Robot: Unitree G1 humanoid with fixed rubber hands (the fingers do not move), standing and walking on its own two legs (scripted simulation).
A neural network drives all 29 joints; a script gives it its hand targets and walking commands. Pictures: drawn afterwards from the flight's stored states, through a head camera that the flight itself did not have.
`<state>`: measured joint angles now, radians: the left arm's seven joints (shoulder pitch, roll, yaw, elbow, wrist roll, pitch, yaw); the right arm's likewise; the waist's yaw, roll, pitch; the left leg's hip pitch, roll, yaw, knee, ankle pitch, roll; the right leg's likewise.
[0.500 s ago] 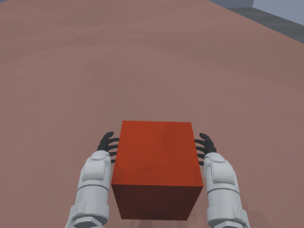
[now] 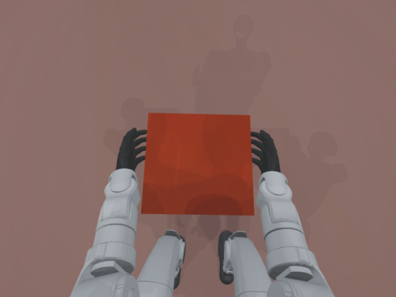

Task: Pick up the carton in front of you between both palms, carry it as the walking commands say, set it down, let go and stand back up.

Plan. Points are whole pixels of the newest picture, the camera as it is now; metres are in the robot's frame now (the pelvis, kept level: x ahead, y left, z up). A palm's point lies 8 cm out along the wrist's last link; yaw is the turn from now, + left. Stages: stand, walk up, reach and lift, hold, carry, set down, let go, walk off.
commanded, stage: set down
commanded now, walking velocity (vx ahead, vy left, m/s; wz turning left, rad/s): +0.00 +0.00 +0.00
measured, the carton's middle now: (197, 171) +0.36 +0.04 -0.16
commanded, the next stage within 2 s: none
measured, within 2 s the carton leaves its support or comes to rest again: rests again in 1.70 s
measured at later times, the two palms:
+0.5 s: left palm (135, 164) +0.38 +0.21 -0.21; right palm (245, 160) +0.41 -0.09 -0.22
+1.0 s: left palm (143, 168) +0.40 +0.23 -0.36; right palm (230, 160) +0.45 -0.07 -0.38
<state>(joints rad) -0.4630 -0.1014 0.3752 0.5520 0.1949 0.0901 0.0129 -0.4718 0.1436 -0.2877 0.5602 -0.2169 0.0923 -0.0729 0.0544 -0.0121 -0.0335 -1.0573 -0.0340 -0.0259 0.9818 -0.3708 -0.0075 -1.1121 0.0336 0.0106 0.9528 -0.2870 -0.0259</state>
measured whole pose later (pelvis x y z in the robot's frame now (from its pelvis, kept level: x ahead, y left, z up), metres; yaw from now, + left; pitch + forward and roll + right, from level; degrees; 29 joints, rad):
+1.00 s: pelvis -0.05 +0.00 -0.25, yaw +1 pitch +45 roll +3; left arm -0.99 0.05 0.49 0.72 0.08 0.20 0.07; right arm -1.10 -0.05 -0.28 0.83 -0.15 0.20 -0.12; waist 0.10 -0.04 -0.05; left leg -2.13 -0.05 0.01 1.92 -0.58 -0.02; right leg -2.21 0.05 0.01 1.87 -0.46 -0.02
